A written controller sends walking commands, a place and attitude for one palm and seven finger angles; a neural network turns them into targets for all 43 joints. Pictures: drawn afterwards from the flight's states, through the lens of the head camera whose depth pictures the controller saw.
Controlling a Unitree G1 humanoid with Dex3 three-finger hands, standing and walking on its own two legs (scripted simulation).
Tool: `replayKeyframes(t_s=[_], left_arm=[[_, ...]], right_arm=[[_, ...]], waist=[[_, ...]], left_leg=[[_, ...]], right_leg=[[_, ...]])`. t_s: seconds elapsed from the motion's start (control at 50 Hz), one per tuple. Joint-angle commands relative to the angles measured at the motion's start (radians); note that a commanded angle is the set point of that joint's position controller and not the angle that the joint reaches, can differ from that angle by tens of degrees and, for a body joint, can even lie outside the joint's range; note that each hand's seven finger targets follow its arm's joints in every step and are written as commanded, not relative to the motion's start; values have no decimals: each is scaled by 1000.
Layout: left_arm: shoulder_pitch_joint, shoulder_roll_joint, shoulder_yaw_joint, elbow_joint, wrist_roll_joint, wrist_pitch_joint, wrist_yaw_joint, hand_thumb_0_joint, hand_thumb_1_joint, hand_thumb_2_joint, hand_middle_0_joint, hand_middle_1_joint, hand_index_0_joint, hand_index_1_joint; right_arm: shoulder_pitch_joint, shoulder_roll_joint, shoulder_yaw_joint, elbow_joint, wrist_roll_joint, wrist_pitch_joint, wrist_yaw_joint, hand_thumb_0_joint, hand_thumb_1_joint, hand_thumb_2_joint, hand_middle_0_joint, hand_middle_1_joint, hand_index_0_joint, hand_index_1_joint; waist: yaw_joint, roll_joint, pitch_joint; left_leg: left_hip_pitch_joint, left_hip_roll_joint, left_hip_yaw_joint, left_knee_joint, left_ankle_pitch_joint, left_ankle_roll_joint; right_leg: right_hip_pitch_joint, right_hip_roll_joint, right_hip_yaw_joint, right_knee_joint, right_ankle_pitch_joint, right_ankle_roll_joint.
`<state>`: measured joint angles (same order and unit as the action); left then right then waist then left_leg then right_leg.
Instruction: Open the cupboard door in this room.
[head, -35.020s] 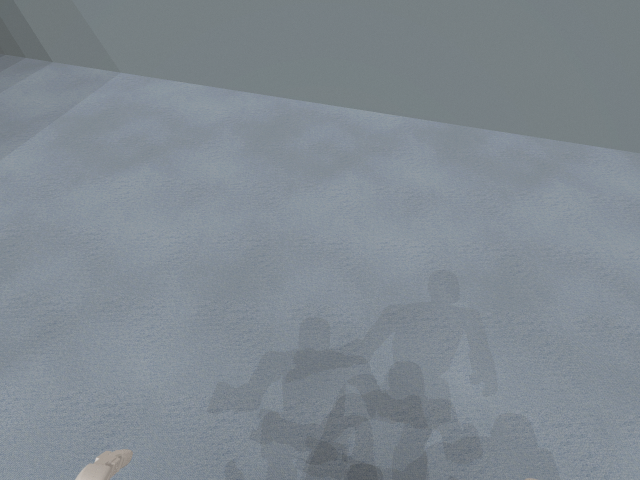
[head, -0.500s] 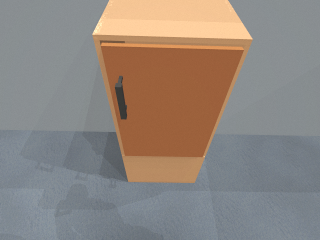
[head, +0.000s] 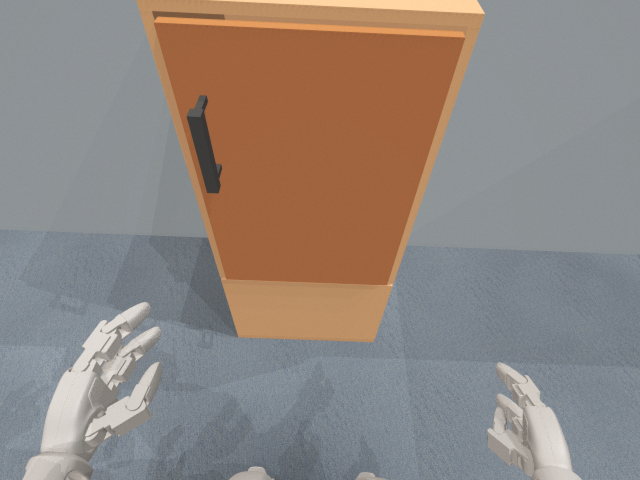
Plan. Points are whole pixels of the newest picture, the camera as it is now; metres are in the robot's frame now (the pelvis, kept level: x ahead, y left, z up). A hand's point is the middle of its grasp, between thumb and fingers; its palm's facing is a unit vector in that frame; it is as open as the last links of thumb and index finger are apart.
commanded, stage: raise the hand with hooked fingers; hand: left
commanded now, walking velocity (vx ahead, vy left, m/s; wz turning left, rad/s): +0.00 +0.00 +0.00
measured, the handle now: (208, 146) +0.57 +0.20 +0.09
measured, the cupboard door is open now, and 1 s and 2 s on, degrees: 0 0 0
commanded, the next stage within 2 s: move the hooked fingers beside the handle in 1.72 s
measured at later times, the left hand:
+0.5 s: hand (86, 350) +0.24 +0.27 +0.06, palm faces +0.09 -0.99 -0.04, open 11.3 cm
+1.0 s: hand (32, 311) +0.28 +0.33 +0.08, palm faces +0.04 -1.00 -0.03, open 13.8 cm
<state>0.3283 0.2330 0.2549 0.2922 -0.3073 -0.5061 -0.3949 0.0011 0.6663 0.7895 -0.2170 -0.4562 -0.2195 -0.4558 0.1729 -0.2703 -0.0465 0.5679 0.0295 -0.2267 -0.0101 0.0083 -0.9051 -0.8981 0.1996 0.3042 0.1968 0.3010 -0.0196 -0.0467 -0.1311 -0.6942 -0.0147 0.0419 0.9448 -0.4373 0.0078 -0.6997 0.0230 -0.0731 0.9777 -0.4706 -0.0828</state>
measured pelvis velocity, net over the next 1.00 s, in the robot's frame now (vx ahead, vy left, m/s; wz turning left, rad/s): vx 0.01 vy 0.07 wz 0.01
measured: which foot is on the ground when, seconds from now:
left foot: down 0.00-1.00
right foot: down 0.00-1.00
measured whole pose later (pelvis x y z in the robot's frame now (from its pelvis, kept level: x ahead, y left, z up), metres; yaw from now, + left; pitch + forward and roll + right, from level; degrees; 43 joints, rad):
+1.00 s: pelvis +0.01 +0.07 +0.02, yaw +1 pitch +9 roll -3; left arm 0.06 0.38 0.35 0.28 -0.34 -0.21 -0.42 -0.01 -0.45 0.32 -0.30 -1.17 -0.30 -1.17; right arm 0.25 -0.25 0.05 0.53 0.04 -0.21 -0.06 0.01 -0.90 -0.90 0.20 0.30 0.20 0.30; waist 0.02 0.03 -0.10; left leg -0.61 -0.04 0.03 0.86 -0.42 0.09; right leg -0.55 0.00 -0.08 0.79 -0.39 0.00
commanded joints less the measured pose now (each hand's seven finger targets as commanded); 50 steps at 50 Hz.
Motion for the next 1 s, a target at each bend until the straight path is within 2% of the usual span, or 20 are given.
replayKeyframes(t_s=[0.0, 0.06, 0.08, 0.1, 0.16, 0.2, 0.24, 0.28, 0.32, 0.36, 0.4, 0.46, 0.52, 0.58, 0.64, 0.66, 0.72, 0.78, 0.88, 0.98], left_arm=[[-76, 281, 224, -301, -80, -71, -19, 0, 433, 700, -233, -600, -233, -600], [-289, 273, 177, -555, -85, -176, 21, 0, 363, 670, -238, -645, -238, -645], [-251, 265, 159, -550, -78, -192, 21, 0, 340, 660, -240, -660, -240, -660], [-219, 207, 95, -527, -80, -200, 6, 0, 317, 650, -242, -675, -242, -675], [-244, 204, 42, -362, -87, -144, -66, 0, 247, 620, -247, -720, -247, -720], [-234, 257, 66, -246, -71, -50, -108, 0, 200, 600, -250, -750, -250, -750], [-182, 315, 129, -151, -78, 80, -133, 0, 153, 580, -253, -780, -253, -780], [-146, 349, 204, -141, -112, 174, -139, 0, 107, 560, -257, -810, -257, -810], [-117, 349, 270, -199, -136, 196, -94, 0, 60, 540, -260, -840, -260, -840], [-88, 343, 317, -263, -152, 158, -33, 0, 13, 520, -263, -870, -263, -870], [-53, 275, 277, -298, -138, 101, 13, 0, -33, 500, -267, -900, -267, -900], [-133, 206, 172, -254, -98, 55, 25, 0, -103, 470, -272, -945, -272, -945], [-179, 223, 128, -211, -66, 50, -9, 0, -173, 440, -277, -990, -277, -990], [-268, 290, 146, -285, -69, 64, -42, 0, -243, 410, -282, -1035, -282, -1035], [-293, 338, 193, -380, -75, 55, -15, 0, -313, 380, -287, -1080, -287, -1080], [-304, 374, 222, -383, -76, 58, -1, 0, -337, 370, -288, -1095, -288, -1095], [-286, 324, 204, -349, -75, 68, 36, 0, -407, 340, -293, -1140, -293, -1140], [-308, 299, 173, -257, -66, 129, 28, 0, -477, 310, -298, -1185, -298, -1185], [-381, 309, 147, -193, -51, 243, -31, 0, -500, 300, -300, -1200, -300, -1200], [-537, 387, 207, -235, -55, 228, -32, 0, -500, 300, -300, -1200, -300, -1200]], right_arm=[[-44, -101, -32, -209, 3, -32, -28, 0, -900, -900, 200, 300, 200, 300], [9, -85, -23, -170, -8, -44, -49, 0, -900, -900, 200, 300, 200, 300], [25, -86, -23, -145, -9, -51, -58, 0, -900, -900, 200, 300, 200, 300], [28, -86, -17, -126, -5, -62, -62, 0, -900, -900, 200, 300, 200, 300], [27, -123, 0, -85, 10, -78, -77, 0, -900, -900, 200, 300, 200, 300], [32, -135, 0, -76, 23, -75, -87, 0, -900, -900, 200, 300, 200, 300], [24, -144, 6, -106, 31, -60, -94, 0, -900, -900, 200, 300, 200, 300], [9, -138, 13, -146, 32, -42, -90, 0, -900, -900, 200, 300, 200, 300], [3, -116, 15, -166, 25, -36, -81, 0, -900, -900, 200, 300, 200, 300], [10, -97, 15, -171, 14, -42, -66, 0, -900, -900, 200, 300, 200, 300], [28, -87, 5, -159, 10, -49, -54, 0, -900, -900, 200, 300, 200, 300], [39, -110, 1, -144, 5, -52, -45, 0, -900, -900, 200, 300, 200, 300], [67, -139, -4, -132, 14, -58, -52, 0, -900, -900, 200, 300, 200, 300], [71, -150, -3, -142, 19, -65, -65, 0, -900, -900, 200, 300, 200, 300], [70, -140, 3, -141, 17, -75, -75, 0, -900, -900, 200, 300, 200, 300], [77, -147, 8, -137, 12, -72, -75, 0, -900, -900, 200, 300, 200, 300], [69, -138, 16, -131, 11, -65, -71, 0, -900, -900, 200, 300, 200, 300], [69, -147, 19, -135, 15, -45, -65, 0, -900, -900, 200, 300, 200, 300], [75, -159, 17, -158, 26, -23, -69, 0, -900, -900, 200, 300, 200, 300], [70, -159, 27, -158, 16, -15, -76, 0, -900, -900, 200, 300, 200, 300]], waist=[[58, 94, -183], [-7, 175, -257], [-18, 188, -259], [-37, 192, -230], [-79, 106, -121], [-66, 63, -101], [-21, 12, -124], [32, 3, -188], [66, -3, -245], [95, 11, -283], [82, 16, -256], [24, 11, -127], [-4, 31, -119], [11, 109, -211], [30, 178, -274], [35, 168, -259], [32, 185, -189], [24, 179, -131], [24, 156, -148], [21, 154, -170]], left_leg=[[-130, -23, -23, 47, 69, 7], [-81, 7, -50, 105, 126, 24], [-61, 15, -53, 109, 137, 26], [-55, 18, -55, 116, 136, 29], [-104, 26, -82, 134, 109, 39], [-127, 24, -83, 102, 90, 42], [-140, 17, -83, 60, 91, 39], [-116, 8, -85, 30, 138, 33], [-78, 7, -87, -2, 189, 25], [-34, 13, -93, -34, 256, 17], [8, 14, -79, -75, 276, 15], [14, 14, -78, -85, 238, 23], [33, 15, -82, -102, 170, 31], [125, 18, -93, -135, 199, 30], [232, 27, -112, -169, 277, 17], [240, 31, -125, -173, 317, 7], [272, 45, -151, -208, 343, -19], [278, 52, -172, -234, 356, -36], [318, 57, -179, -256, 403, -47], [374, 56, -196, -277, 383, -58]], right_leg=[[191, -96, 317, -221, 35, 99], [154, -73, 312, -184, 103, 99], [139, -66, 304, -190, 106, 89], [112, -65, 295, -194, 120, 94], [50, -58, 288, -209, 105, 130], [67, -66, 287, -242, 70, 135], [151, -83, 295, -275, 47, 137], [254, -98, 297, -276, 130, 143], [316, -103, 278, -265, 240, 150], [352, -81, 231, -221, 364, 136], [304, -55, 172, -206, 393, 117], [160, -21, 115, -195, 285, 98], [89, -10, 80, -205, 145, 81], [123, -2, 58, -198, 163, 63], [148, 3, 30, -190, 211, 50], [150, 12, 22, -180, 235, 42], [109, 13, -4, -187, 217, 45], [95, 15, -16, -199, 211, 45], [123, 14, -16, -231, 239, 48], [128, 23, -11, -249, 228, 40]])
